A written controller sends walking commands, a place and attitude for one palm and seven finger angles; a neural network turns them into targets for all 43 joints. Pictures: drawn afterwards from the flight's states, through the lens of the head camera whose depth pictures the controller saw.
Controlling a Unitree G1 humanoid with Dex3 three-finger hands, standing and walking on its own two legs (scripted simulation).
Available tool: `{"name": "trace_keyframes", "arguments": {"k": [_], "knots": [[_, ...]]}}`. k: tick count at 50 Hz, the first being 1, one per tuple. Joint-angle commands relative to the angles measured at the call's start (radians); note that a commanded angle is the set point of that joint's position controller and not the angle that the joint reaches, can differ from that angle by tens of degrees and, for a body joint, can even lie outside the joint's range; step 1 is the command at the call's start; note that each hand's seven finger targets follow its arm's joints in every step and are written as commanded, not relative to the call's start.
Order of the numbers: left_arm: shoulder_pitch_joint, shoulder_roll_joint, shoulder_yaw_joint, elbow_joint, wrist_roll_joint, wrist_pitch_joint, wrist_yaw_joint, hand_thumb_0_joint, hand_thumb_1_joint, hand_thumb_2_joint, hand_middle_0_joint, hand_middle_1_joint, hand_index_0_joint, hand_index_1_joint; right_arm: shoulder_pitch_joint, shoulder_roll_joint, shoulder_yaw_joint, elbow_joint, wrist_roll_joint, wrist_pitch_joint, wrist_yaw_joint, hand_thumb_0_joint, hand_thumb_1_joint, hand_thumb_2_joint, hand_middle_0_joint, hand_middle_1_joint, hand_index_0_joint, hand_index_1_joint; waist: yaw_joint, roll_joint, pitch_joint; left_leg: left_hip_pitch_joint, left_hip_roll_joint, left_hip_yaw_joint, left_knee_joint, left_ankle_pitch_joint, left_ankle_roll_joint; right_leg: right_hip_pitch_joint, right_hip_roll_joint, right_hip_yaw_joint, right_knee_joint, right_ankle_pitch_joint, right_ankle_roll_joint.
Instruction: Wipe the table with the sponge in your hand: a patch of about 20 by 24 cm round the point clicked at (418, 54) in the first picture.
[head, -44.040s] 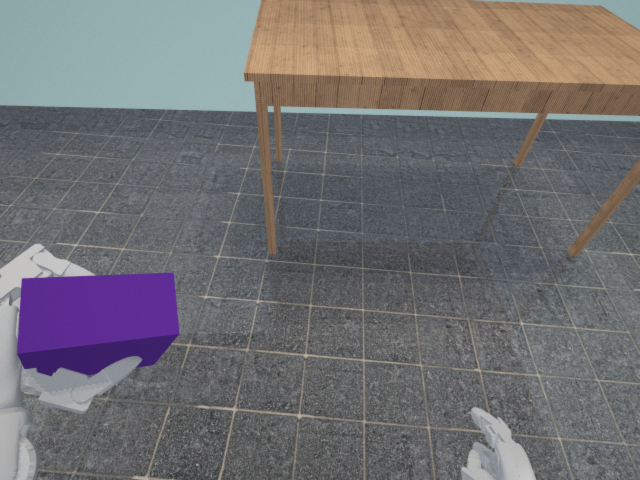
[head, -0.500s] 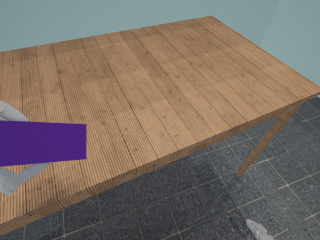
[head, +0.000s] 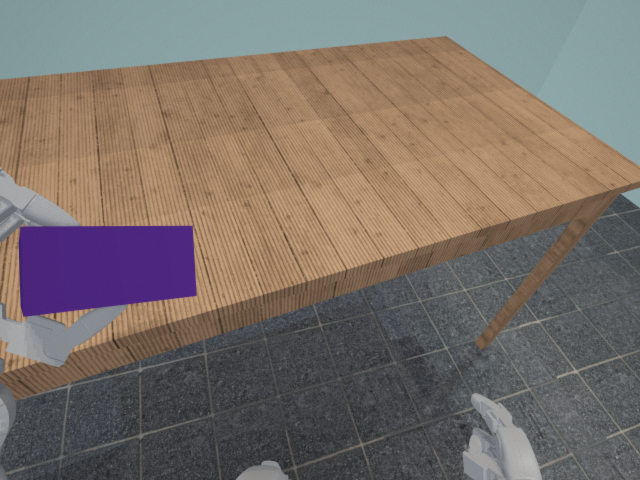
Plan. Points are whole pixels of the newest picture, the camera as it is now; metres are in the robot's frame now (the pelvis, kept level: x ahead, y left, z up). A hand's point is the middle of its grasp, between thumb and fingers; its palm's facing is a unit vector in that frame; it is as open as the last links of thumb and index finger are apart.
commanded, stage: step back with the hand held close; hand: left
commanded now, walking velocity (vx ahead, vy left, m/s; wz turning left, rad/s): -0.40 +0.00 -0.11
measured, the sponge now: (124, 266) +0.25 +0.20 +0.20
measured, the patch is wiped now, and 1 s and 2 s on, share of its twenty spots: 1.00 1.00 1.00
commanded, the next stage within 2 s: stop stepping back and stand still in 0.48 s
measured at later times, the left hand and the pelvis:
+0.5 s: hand out of the picture +0.09 +0.19 +0.24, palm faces +0.23 -0.92 -0.33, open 9.8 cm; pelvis -0.14 +0.01 +0.01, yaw -6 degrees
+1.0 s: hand out of the picture -0.10 +0.26 +0.25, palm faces +0.39 -0.86 -0.33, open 9.8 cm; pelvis -0.31 +0.03 +0.00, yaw -4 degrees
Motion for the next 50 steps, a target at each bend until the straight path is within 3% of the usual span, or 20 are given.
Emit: {"name": "trace_keyframes", "arguments": {"k": [1, 4, 6, 9, 16, 18, 21, 23, 26, 28, 30, 32, 33, 35, 39, 42, 44, 45, 47, 50], "knots": [[0.010, 0.253, 0.164, -0.347, -0.013, -0.079, 0.030, 0.000, 0.100, 1.300, -1.200, -1.600, -1.200, -1.600, -0.090, -0.132, -0.058, -0.190, -0.004, -0.034, -0.008, 0.000, -0.900, -0.900, 0.200, 0.300, 0.200, 0.300, 0.005, 0.032, -0.174, 0.138, 0.140, -0.179, -0.188, -0.049, 0.020, -0.038, -0.195, 0.161, -0.027, 0.124, -0.071], [0.007, 0.272, 0.230, -0.434, 0.014, -0.094, 0.039, 0.000, 0.100, 1.300, -1.200, -1.600, -1.200, -1.600, -0.080, -0.141, -0.075, -0.183, -0.033, -0.073, -0.005, 0.000, -0.900, -0.900, 0.200, 0.300, 0.200, 0.300, 0.007, 0.330, -0.217, 0.024, 0.349, -0.407, -0.570, -0.348, 0.105, 0.030, 0.018, 0.062, 0.481, -0.268, 0.016], [-0.065, 0.289, 0.252, -0.381, 0.023, -0.095, 0.050, 0.000, 0.100, 1.300, -1.200, -1.600, -1.200, -1.600, -0.058, -0.135, -0.080, -0.146, -0.040, -0.099, 0.001, 0.000, -0.900, -0.900, 0.200, 0.300, 0.200, 0.300, 0.004, 0.230, -0.192, -0.032, 0.379, -0.381, -0.558, -0.355, 0.114, 0.014, 0.001, 0.118, 0.672, -0.256, 0.021], [-0.109, 0.220, 0.189, -0.304, 0.004, -0.070, 0.056, 0.000, 0.100, 1.300, -1.200, -1.600, -1.200, -1.600, -0.032, -0.118, -0.079, -0.098, -0.020, -0.125, 0.000, 0.000, -0.900, -0.900, 0.200, 0.300, 0.200, 0.300, 0.003, 0.133, -0.203, 0.250, 0.315, -0.270, -0.486, -0.162, 0.075, -0.134, -0.009, 0.072, 0.508, -0.290, 0.027], [-0.139, 0.144, 0.068, -0.138, -0.017, -0.049, 0.022, 0.000, 0.100, 1.300, -1.200, -1.600, -1.200, -1.600, -0.059, -0.117, -0.054, -0.086, -0.010, -0.128, 0.004, 0.000, -0.900, -0.900, 0.200, 0.300, 0.200, 0.300, 0.012, 0.245, -0.203, 0.243, 0.251, -0.151, -0.518, -0.187, -0.033, 0.097, 0.001, -0.013, 0.025, -0.252, -0.018], [-0.106, 0.185, 0.086, -0.163, -0.017, -0.062, 0.014, 0.000, 0.100, 1.300, -1.200, -1.600, -1.200, -1.600, -0.054, -0.113, -0.057, -0.093, -0.010, -0.106, 0.006, 0.000, -0.900, -0.900, 0.200, 0.300, 0.200, 0.300, 0.018, 0.181, -0.230, 0.258, 0.176, -0.064, -0.339, -0.159, -0.068, 0.137, -0.049, -0.007, -0.187, -0.166, -0.062], [-0.104, 0.277, 0.121, -0.276, -0.028, -0.133, 0.011, 0.000, 0.100, 1.300, -1.200, -1.600, -1.200, -1.600, -0.129, -0.076, -0.035, -0.123, 0.006, -0.098, 0.005, 0.000, -0.900, -0.900, 0.200, 0.300, 0.200, 0.300, 0.041, -0.274, -0.133, 0.065, -0.051, 0.057, 0.711, -0.238, -0.111, -0.071, -0.450, 0.289, -0.404, 0.333, -0.225], [-0.053, 0.274, 0.174, -0.265, -0.035, -0.103, -0.021, 0.000, 0.100, 1.300, -1.200, -1.600, -1.200, -1.600, -0.157, -0.063, -0.056, -0.169, 0.033, -0.084, 0.019, 0.000, -0.900, -0.900, 0.200, 0.300, 0.200, 0.300, 0.032, -0.385, -0.079, -0.016, 0.004, -0.077, 0.843, -0.175, -0.093, -0.106, -0.403, 0.188, -0.301, 0.441, -0.195], [-0.036, 0.234, 0.147, -0.247, -0.032, -0.101, -0.007, 0.000, 0.100, 1.300, -1.200, -1.600, -1.200, -1.600, -0.170, -0.057, -0.010, -0.177, 0.000, -0.018, 0.008, 0.000, -0.900, -0.900, 0.200, 0.300, 0.200, 0.300, -0.001, -0.064, -0.001, -0.008, 0.101, -0.063, 0.392, -0.179, -0.071, 0.033, -0.349, 0.102, -0.164, 0.601, -0.132], [-0.098, 0.238, 0.139, -0.222, -0.027, -0.110, 0.017, 0.000, 0.100, 1.300, -1.200, -1.600, -1.200, -1.600, -0.153, -0.088, -0.020, -0.148, 0.004, -0.018, -0.011, 0.000, -0.900, -0.900, 0.200, 0.300, 0.200, 0.300, -0.002, 0.034, 0.018, 0.040, 0.098, -0.049, -0.032, -0.140, -0.065, 0.100, -0.334, 0.139, -0.020, 0.681, -0.113], [-0.084, 0.249, 0.180, -0.178, -0.029, -0.117, 0.036, 0.000, 0.100, 1.300, -1.200, -1.600, -1.200, -1.600, -0.104, -0.109, -0.051, -0.135, 0.008, -0.050, -0.027, 0.000, -0.900, -0.900, 0.200, 0.300, 0.200, 0.300, -0.010, 0.091, -0.123, 0.243, 0.082, 0.019, -0.334, 0.145, -0.051, 0.097, -0.244, 0.119, 0.088, 0.396, -0.071], [-0.081, 0.258, 0.202, -0.259, -0.027, -0.118, 0.047, 0.000, 0.100, 1.300, -1.200, -1.600, -1.200, -1.600, -0.048, -0.156, -0.095, -0.158, 0.007, -0.086, -0.015, 0.000, -0.900, -0.900, 0.200, 0.300, 0.200, 0.300, 0.002, 0.345, -0.223, 0.478, 0.328, -0.238, -0.323, 0.525, 0.080, -0.162, -0.056, 0.041, 0.317, -0.264, 0.005], [-0.015, 0.250, 0.206, -0.249, -0.032, -0.114, 0.043, 0.000, 0.100, 1.300, -1.200, -1.600, -1.200, -1.600, -0.015, -0.156, -0.105, -0.154, 0.020, -0.100, -0.008, 0.000, -0.900, -0.900, 0.200, 0.300, 0.200, 0.300, -0.006, 0.305, -0.261, 0.533, 0.358, -0.269, -0.298, 0.598, 0.115, -0.216, -0.024, 0.066, 0.431, -0.375, 0.009], [-0.001, 0.274, 0.216, -0.365, -0.031, -0.084, 0.037, 0.000, 0.100, 1.300, -1.200, -1.600, -1.200, -1.600, -0.035, -0.132, -0.096, -0.160, 0.005, -0.122, 0.021, 0.000, -0.900, -0.900, 0.200, 0.300, 0.200, 0.300, -0.026, 0.248, -0.306, 0.466, 0.300, -0.337, -0.296, 0.431, 0.134, -0.196, -0.040, 0.105, 0.490, -0.304, 0.021], [0.084, 0.231, 0.157, -0.390, -0.024, -0.074, 0.034, 0.000, 0.100, 1.300, -1.200, -1.600, -1.200, -1.600, -0.087, -0.129, -0.074, -0.127, 0.016, -0.130, 0.050, 0.000, -0.900, -0.900, 0.200, 0.300, 0.200, 0.300, -0.004, 0.213, -0.190, 0.199, 0.238, -0.222, -0.400, -0.182, 0.094, -0.016, -0.075, 0.043, 0.260, -0.173, 0.008], [0.093, 0.244, 0.187, -0.262, -0.019, -0.059, 0.026, 0.000, 0.100, 1.300, -1.200, -1.600, -1.200, -1.600, -0.124, -0.126, -0.045, -0.116, 0.000, -0.108, 0.031, 0.000, -0.900, -0.900, 0.200, 0.300, 0.200, 0.300, 0.039, 0.228, -0.109, -0.100, 0.207, -0.126, -0.321, -0.389, 0.050, 0.290, -0.037, -0.048, 0.028, -0.156, -0.031], [0.004, 0.224, 0.154, -0.154, -0.007, -0.043, 0.010, 0.000, 0.100, 1.300, -1.200, -1.600, -1.200, -1.600, -0.115, -0.118, -0.052, -0.110, -0.003, -0.084, 0.021, 0.000, -0.900, -0.900, 0.200, 0.300, 0.200, 0.300, 0.044, -0.095, -0.060, -0.170, 0.043, 0.065, 0.173, -0.356, 0.012, 0.277, -0.125, 0.020, -0.243, -0.084, -0.093], [-0.066, 0.233, 0.145, -0.125, -0.008, -0.039, 0.008, 0.000, 0.100, 1.300, -1.200, -1.600, -1.200, -1.600, -0.093, -0.120, -0.066, -0.107, 0.014, -0.080, 0.017, 0.000, -0.900, -0.900, 0.200, 0.300, 0.200, 0.300, 0.018, -0.306, -0.056, -0.148, -0.006, 0.111, 0.592, -0.209, -0.008, 0.162, -0.300, 0.243, -0.367, 0.044, -0.170], [-0.219, 0.220, 0.109, -0.081, -0.010, -0.025, -0.010, 0.000, 0.100, 1.300, -1.200, -1.600, -1.200, -1.600, -0.083, -0.142, -0.075, -0.073, 0.031, -0.092, 0.012, 0.000, -0.900, -0.900, 0.200, 0.300, 0.200, 0.300, -0.025, -0.304, -0.062, -0.018, 0.038, -0.046, 0.807, -0.017, -0.022, -0.173, -0.368, 0.399, -0.415, -0.209, -0.200], [-0.258, 0.217, 0.080, -0.036, -0.024, -0.008, -0.024, 0.000, 0.100, 1.300, -1.200, -1.600, -1.200, -1.600, -0.101, -0.102, -0.050, -0.087, 0.024, -0.043, 0.011, 0.000, -0.900, -0.900, 0.200, 0.300, 0.200, 0.300, -0.039, -0.040, 0.023, 0.100, 0.132, -0.044, 0.656, 0.007, 0.009, -0.432, -0.366, 0.251, -0.355, -0.375, -0.181]]}}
